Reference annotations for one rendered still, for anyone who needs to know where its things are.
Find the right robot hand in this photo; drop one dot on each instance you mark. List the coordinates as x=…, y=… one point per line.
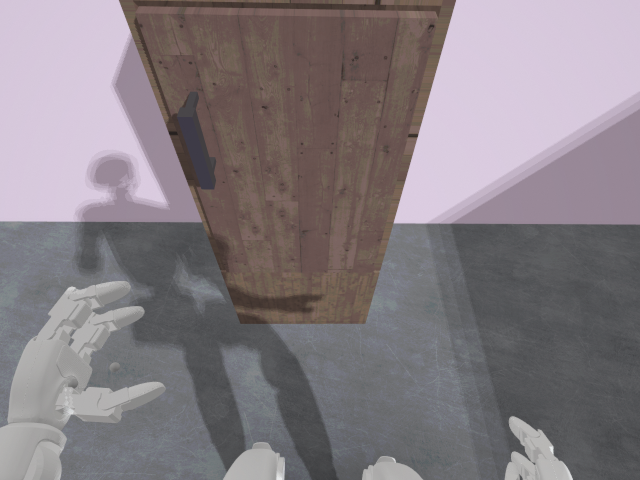
x=539, y=450

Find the left robot forearm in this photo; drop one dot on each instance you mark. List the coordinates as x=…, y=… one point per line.
x=30, y=451

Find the robot left thigh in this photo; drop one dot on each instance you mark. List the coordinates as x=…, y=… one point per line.
x=257, y=464

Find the handle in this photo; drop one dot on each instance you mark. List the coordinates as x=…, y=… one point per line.
x=189, y=123

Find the left robot hand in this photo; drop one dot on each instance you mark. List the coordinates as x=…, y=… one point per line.
x=40, y=392

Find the cupboard door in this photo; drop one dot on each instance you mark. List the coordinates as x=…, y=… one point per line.
x=307, y=113

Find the robot left shin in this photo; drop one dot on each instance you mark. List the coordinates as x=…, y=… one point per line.
x=261, y=445

